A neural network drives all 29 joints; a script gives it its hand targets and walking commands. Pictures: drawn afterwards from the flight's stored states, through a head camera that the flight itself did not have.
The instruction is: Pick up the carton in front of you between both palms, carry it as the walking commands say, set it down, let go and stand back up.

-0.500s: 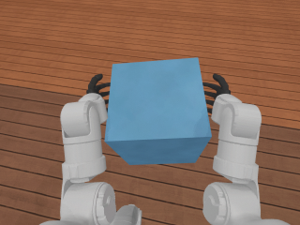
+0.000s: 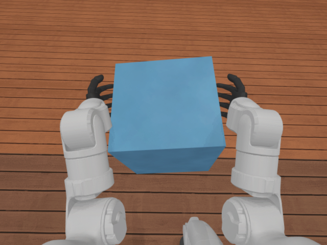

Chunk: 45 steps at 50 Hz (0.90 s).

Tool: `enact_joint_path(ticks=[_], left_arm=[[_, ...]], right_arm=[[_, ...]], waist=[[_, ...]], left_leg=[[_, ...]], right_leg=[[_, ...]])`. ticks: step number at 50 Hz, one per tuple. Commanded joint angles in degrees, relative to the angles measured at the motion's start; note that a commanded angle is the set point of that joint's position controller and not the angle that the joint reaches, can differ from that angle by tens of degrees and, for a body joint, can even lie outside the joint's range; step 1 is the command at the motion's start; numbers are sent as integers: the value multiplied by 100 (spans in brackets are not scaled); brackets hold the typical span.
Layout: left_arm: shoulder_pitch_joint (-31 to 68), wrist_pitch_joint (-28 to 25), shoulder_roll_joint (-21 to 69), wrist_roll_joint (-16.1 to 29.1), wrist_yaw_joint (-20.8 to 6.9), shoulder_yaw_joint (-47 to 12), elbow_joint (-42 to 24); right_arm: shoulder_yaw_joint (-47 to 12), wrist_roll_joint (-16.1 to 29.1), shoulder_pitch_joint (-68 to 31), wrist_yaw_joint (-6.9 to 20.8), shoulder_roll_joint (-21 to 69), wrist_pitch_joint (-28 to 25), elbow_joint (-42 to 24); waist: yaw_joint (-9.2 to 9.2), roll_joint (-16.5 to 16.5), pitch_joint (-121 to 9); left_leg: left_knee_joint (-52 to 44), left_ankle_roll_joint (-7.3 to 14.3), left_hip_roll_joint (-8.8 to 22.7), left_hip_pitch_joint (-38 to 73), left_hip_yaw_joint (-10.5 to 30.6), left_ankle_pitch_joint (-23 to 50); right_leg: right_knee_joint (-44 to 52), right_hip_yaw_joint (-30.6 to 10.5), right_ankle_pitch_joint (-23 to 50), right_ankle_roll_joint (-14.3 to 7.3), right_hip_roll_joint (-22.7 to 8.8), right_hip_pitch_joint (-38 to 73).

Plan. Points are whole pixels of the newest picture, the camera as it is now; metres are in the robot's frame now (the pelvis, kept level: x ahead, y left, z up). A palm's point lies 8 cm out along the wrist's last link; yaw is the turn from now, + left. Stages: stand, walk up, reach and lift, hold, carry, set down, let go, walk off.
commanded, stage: carry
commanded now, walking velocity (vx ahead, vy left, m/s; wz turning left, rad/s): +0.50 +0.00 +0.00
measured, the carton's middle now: (168, 124) +0.39 -0.03 +0.07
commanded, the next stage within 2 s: none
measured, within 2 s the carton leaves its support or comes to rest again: neither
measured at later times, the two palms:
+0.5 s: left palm (97, 28) +0.65 +0.15 +0.19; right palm (197, 28) +0.66 -0.14 +0.19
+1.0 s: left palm out of the picture +0.96 +0.14 +0.21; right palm out of the picture +0.96 -0.15 +0.20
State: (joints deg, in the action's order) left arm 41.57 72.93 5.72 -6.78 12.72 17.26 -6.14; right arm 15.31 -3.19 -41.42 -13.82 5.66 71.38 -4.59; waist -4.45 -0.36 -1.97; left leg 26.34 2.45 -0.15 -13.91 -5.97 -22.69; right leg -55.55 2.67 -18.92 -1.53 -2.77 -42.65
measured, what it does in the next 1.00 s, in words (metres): climbs: right foot, then left foot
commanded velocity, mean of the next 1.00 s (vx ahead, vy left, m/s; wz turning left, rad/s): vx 0.50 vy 0.00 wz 0.00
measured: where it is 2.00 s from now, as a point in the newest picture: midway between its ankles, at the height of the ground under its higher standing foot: (150, 108)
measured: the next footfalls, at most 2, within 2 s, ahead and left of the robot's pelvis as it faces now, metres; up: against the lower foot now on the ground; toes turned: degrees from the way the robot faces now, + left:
right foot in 0.10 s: +0.26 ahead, -0.11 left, +0.02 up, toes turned -5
left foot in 0.54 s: +0.49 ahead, +0.10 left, +0.04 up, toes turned +6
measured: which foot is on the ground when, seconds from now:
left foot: down 0.00-0.14, up 0.16-0.52, down 0.54-1.00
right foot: up 0.00-0.08, down 0.10-0.56, up 0.58-0.96, down 0.98-1.00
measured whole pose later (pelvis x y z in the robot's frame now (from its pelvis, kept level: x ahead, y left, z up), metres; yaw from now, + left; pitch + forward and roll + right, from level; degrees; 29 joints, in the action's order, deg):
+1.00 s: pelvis +0.60 -0.01 +0.03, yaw +1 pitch +4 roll -2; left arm 44.7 72.6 5.0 -6.1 12.6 17.3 2.4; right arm 16.1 -5.5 -42.1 -12.2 4.5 73.3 0.3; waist -0.1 1.8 -4.3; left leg 36.7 -0.3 4.0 -8.2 -5.1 -30.2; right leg -36.8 9.6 -10.8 -4.3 0.2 -33.6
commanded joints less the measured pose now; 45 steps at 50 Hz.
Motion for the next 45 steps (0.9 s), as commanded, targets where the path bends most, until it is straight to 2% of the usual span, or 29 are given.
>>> enact_joint_path(ticks=[1,2,3,4,5,6,7,8,9,10,11,13,15,18,23,24,25,26,27,28,29,30,31,32,34,36,38,41,45], left_arm=[[3550,15,4753,1853,-869,-3568,294],[3557,45,4781,1881,-908,-3561,412],[3596,66,4825,1921,-952,-3539,527],[3564,75,4890,1960,-994,-3507,689],[3544,72,4943,1990,-1026,-3472,865],[3370,61,4985,1999,-1050,-3409,1025],[3478,6,4903,1978,-1042,-3399,1068],[3456,12,5133,2031,-1055,-3368,1090],[3690,-17,5358,2201,-1107,-3480,885],[3998,-67,5638,2396,-1164,-3642,669],[4337,-141,5859,2571,-1217,-3788,346],[4587,-209,6073,2805,-1263,-3985,63],[4477,-242,6006,2880,-1279,-4077,-68],[4153,-217,5663,2843,-1252,-4091,-176],[3692,-54,5026,2603,-1153,-3928,6],[3598,-20,4951,2533,-1137,-3873,118],[3557,13,4900,2473,-1126,-3818,215],[3508,50,4876,2405,-1117,-3765,309],[3568,92,4810,2340,-1110,-3701,391],[3509,152,4868,2319,-1105,-3602,442],[3683,163,4848,2236,-1074,-3523,486],[3847,155,4965,2188,-1055,-3462,533],[3803,132,5050,2133,-1043,-3368,569],[3825,96,5174,2079,-1036,-3360,564],[3923,21,5393,2044,-1014,-3371,451],[3929,-45,5293,1964,-943,-3425,282],[3879,-47,5125,1920,-869,-3478,144],[3635,44,4931,1884,-855,-3493,352],[3603,104,5083,1954,-992,-3474,781]], right_arm=[[-3638,2260,-3942,1238,5147,132,-37],[-3578,2185,-3893,1239,5118,150,80],[-3527,2116,-3868,1239,5107,161,182],[-3470,2059,-3856,1237,5103,172,278],[-3412,2001,-3757,1237,5115,182,411],[-3344,1954,-3837,1240,5069,184,442],[-3342,1949,-3917,1257,5220,207,401],[-3307,1866,-4120,1230,5181,191,290],[-3260,1769,-4185,1201,5253,149,288],[-3220,1719,-4182,1175,5364,95,257],[-3202,1662,-4227,1152,5419,29,172],[-3298,1580,-4185,1074,5514,-46,4],[-3387,1500,-4045,988,5435,-116,-157],[-3520,1445,-3840,906,5163,-122,-378],[-3587,1522,-3627,928,4714,80,-361],[-3553,1545,-3626,952,4666,127,-283],[-3505,1572,-3602,977,4647,164,-171],[-3437,1609,-3515,995,4630,190,-15],[-3344,1627,-3442,1009,4635,204,134],[-3280,1613,-3529,1000,4522,199,207],[-3279,1643,-3588,1022,4690,209,277],[-3343,1819,-3840,1066,4828,207,99],[-3487,1995,-4149,1125,5105,184,-40],[-3614,2188,-4448,1185,5349,141,-216],[-3795,2476,-4934,1262,5696,61,-501],[-3817,2577,-4943,1274,5681,40,-598],[-3752,2548,-4740,1245,5488,65,-586],[-3596,2316,-4256,1207,5220,149,-204],[-3402,2041,-4014,1233,5195,182,225]], waist=[[60,864,-2206],[99,934,-2116],[213,995,-2117],[445,962,-2254],[685,770,-2623],[982,350,-3117],[927,-1445,-3392],[936,-1525,-3023],[912,-1004,-2891],[929,-356,-2788],[886,-137,-2703],[788,-401,-2789],[799,-576,-2766],[849,-612,-2624],[870,-859,-2269],[773,-900,-2245],[513,-852,-2343],[236,-601,-2642],[-3,-77,-3040],[6,1529,-3446],[-48,1766,-3062],[-12,1154,-2906],[-5,516,-2823],[53,210,-2683],[210,390,-2658],[207,597,-2669],[153,638,-2611],[65,654,-2356],[86,915,-1942]], left_leg=[[-483,849,1255,1819,998,3000],[-419,745,1203,1734,820,3217],[-170,617,1159,1601,642,3804],[429,449,1095,1385,360,4509],[1319,216,954,910,16,4793],[2471,-46,806,-26,-86,3451],[4042,-286,-16,-1725,47,1210],[4965,-224,-379,-2831,496,-604],[5476,-80,-105,-3240,756,-548],[5505,-25,58,-3336,769,-410],[5217,8,221,-3344,783,-240],[4757,-5,316,-3157,736,-26],[4344,-57,308,-3190,551,29],[3236,-153,378,-3178,390,230],[1444,-55,74,-2156,-186,862],[1124,6,-87,-1714,-372,849],[721,58,-318,-923,-633,995],[406,112,-475,320,-822,1048],[419,234,166,1672,131,601],[-194,1051,1735,2791,3360,142],[-730,1403,1957,3063,4423,910],[-406,1466,1992,3003,3972,1560],[-128,1394,1901,2743,3430,2251],[-114,1200,1763,2408,2954,2362],[-346,948,1582,2036,2434,1841],[-477,1005,1530,2005,2141,1826],[-576,1089,1513,2112,1895,1895],[-622,1025,1368,2014,1391,2335],[-600,695,1172,1784,724,3303]], right_leg=[[1141,432,365,-46,180,275],[1493,612,409,-94,276,562],[1803,805,412,-158,451,1058],[2159,1064,602,-221,706,1886],[2432,1121,733,-338,779,3189],[2526,22,68,-511,67,4629],[3243,-3325,-236,-1239,-1540,5569],[3564,-4063,632,-1581,-1654,5826],[3246,-3553,1335,-1589,-1629,5720],[3056,-3040,1927,-1471,-1548,5452],[3042,-2605,1999,-1285,-1456,5171],[3199,-2086,1466,-1065,-1283,4933],[3311,-1767,1332,-1126,-1213,4837],[3393,-1336,1510,-1214,-1170,4770],[3291,-583,2332,-871,-927,4488],[3105,-437,2730,-764,-892,4378],[2568,-157,3356,-603,-813,4172],[1709,215,3801,-387,-639,3761],[583,374,2747,-137,-511,2841],[-948,281,930,146,224,1137],[-1925,-138,-991,149,673,-72],[-2515,-409,-984,17,393,-513],[-2689,-418,-825,-21,203,-622],[-2391,-470,-600,-67,50,-626],[-1873,-426,-365,-93,-51,-374],[-1634,-269,-196,-55,-57,-415],[-1151,-150,-100,16,-109,-632],[37,64,249,51,-97,-463],[1572,659,677,-63,209,422]])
